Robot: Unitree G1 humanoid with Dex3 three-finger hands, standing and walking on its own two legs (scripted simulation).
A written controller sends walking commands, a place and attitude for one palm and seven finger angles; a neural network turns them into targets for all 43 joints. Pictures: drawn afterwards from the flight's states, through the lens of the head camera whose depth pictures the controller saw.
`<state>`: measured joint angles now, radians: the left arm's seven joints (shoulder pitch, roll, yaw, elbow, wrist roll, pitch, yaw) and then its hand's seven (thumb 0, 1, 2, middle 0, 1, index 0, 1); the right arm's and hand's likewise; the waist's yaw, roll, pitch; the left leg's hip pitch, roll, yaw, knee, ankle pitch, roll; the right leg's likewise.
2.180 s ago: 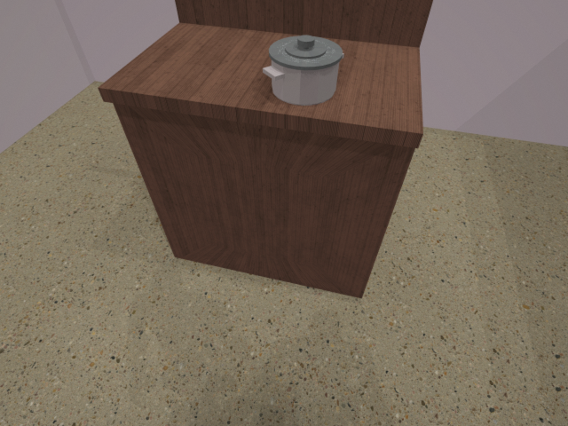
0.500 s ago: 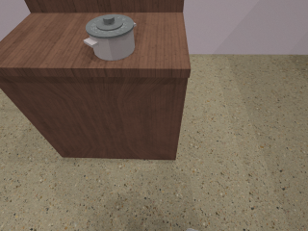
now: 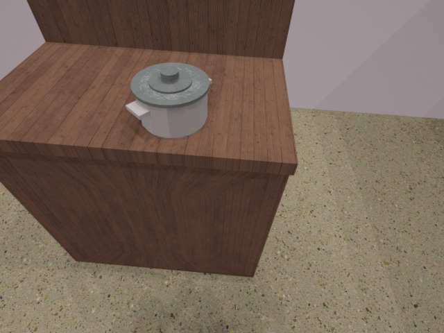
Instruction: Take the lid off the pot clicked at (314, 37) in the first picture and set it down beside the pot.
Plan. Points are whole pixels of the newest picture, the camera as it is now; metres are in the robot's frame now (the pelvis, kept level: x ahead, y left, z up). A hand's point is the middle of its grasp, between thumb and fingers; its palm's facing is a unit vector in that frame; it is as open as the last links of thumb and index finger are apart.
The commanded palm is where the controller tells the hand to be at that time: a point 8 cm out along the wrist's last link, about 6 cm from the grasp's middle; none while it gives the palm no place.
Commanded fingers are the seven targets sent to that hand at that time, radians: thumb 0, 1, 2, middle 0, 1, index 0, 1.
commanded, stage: come to a stop and stand still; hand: left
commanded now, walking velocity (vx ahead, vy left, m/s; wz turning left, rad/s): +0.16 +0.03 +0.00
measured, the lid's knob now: (169, 73) +0.59 +0.17 +0.16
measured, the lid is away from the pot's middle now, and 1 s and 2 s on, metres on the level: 0.00 0.00 0.00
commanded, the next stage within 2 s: look again from close up in 1.26 s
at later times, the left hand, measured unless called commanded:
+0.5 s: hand out of the picture +0.10 +0.18 -0.16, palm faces +0.09 -0.97 -0.24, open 7.3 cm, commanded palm none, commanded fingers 0.00 0.90 0.90 -0.20 -0.30 -0.20 -0.30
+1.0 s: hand out of the picture +0.06 +0.19 -0.16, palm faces +0.03 -0.97 -0.23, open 7.4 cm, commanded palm none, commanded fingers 0.00 0.90 0.90 -0.20 -0.30 -0.20 -0.30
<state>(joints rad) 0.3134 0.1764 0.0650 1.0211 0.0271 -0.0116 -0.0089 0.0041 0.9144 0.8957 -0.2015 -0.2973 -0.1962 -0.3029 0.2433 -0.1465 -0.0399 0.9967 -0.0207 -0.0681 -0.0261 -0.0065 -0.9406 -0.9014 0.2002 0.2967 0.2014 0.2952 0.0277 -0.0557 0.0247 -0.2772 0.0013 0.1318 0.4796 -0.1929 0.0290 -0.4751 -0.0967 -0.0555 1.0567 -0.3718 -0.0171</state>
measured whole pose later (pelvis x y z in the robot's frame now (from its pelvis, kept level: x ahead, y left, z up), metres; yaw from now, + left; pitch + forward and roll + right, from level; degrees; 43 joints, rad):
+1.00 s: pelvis +0.06 +0.01 +0.01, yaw +0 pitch -1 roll +1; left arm 0.30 0.16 0.01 1.09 0.01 0.00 0.03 0.00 0.91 0.90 -0.20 -0.30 -0.20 -0.30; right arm 0.20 -0.18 -0.02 1.08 -0.01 0.01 -0.02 0.00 -0.93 -0.90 0.20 0.30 0.20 0.30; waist 0.00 0.02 0.02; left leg -0.25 0.00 0.05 0.42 -0.16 0.01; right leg -0.14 -0.01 -0.01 0.46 -0.31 -0.01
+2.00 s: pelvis +0.09 +0.03 +0.00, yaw -1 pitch +0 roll +0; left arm 0.28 0.20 0.00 1.01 0.01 0.00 0.05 0.00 0.91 0.90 -0.20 -0.30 -0.20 -0.30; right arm 0.21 -0.16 0.00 1.05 -0.01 -0.02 -0.02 0.01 -0.91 -0.90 0.20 0.30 0.20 0.30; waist 0.01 -0.03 0.02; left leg -0.28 0.00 0.06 0.57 -0.29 0.03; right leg -0.14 -0.02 0.01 0.53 -0.40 0.01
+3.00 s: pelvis +0.06 +0.01 +0.01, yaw +1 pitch -6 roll -1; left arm 0.69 0.31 0.18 -0.35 -0.04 -0.05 0.07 0.01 0.90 0.90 -1.28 -1.47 -1.27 -1.48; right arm 0.20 -0.20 0.03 0.62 -0.01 -0.11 -0.06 0.02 -0.90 -0.90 0.20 0.30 0.20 0.30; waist 0.07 0.05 0.04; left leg -0.15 0.02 0.01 0.42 -0.17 0.00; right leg 0.01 0.02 -0.04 0.35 -0.27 -0.02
